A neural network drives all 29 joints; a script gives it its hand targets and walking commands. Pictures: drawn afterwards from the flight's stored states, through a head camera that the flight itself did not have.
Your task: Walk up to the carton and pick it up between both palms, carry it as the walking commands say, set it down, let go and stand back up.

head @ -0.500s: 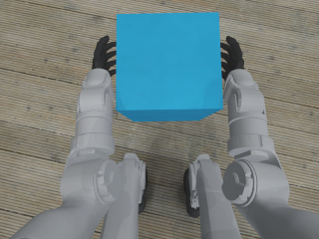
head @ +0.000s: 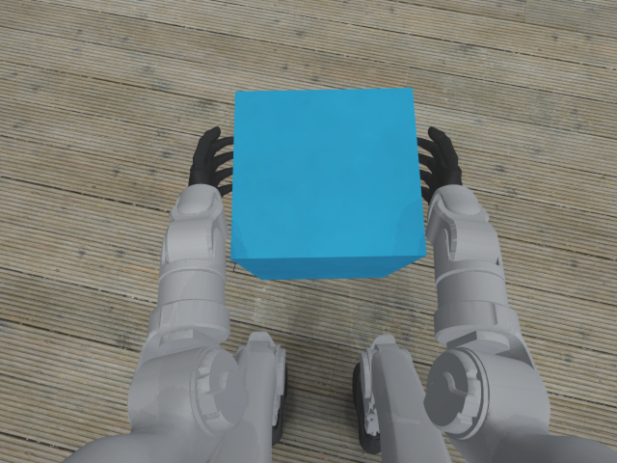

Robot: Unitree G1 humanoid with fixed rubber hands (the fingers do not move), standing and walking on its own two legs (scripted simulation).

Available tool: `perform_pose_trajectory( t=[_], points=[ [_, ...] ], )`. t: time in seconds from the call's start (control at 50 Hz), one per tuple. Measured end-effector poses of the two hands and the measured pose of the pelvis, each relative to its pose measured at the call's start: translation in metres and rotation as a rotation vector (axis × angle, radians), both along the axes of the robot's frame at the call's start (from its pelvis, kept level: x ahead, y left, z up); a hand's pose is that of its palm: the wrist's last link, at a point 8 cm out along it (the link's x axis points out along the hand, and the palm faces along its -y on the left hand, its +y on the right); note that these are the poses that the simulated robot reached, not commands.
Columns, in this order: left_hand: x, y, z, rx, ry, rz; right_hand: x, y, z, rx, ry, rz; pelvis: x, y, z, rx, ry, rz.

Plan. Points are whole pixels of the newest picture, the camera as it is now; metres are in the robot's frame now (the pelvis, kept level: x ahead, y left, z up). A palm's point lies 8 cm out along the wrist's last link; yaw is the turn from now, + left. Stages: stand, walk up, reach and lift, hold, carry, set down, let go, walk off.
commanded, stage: reach and lift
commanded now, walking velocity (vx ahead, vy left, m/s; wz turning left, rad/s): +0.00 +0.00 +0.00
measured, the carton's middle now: (322, 201) +0.46 +0.00 -0.11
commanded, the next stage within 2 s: none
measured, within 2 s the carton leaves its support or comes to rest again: neither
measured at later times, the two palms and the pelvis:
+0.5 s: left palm (187, 183) +0.42 +0.15 +0.03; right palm (470, 184) +0.42 -0.15 +0.03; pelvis +0.02 +0.00 +0.07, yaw +0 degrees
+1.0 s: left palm (157, 175) +0.40 +0.15 +0.11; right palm (510, 176) +0.40 -0.15 +0.11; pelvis +0.04 -0.01 +0.13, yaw +0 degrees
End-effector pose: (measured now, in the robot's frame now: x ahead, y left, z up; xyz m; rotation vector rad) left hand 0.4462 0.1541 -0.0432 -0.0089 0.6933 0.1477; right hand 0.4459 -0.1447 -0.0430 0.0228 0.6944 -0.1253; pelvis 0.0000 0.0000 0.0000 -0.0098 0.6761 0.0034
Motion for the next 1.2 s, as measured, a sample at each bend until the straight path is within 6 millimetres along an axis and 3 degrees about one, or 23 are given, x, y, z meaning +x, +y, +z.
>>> perform_pose_trajectory(
  t=[0.8,1.2],
  points=[
    [-0.039,-0.002,0.119,-0.006,0.005,-0.001,-0.040,-0.002,0.119,0.003,0.003,-0.005,0.030,-0.006,0.110,0.011,-0.222,-0.005],
    [-0.058,-0.001,0.175,0.001,-0.006,-0.007,-0.057,-0.001,0.176,-0.010,-0.009,0.007,0.041,-0.004,0.153,0.012,-0.389,0.002]
  ],
)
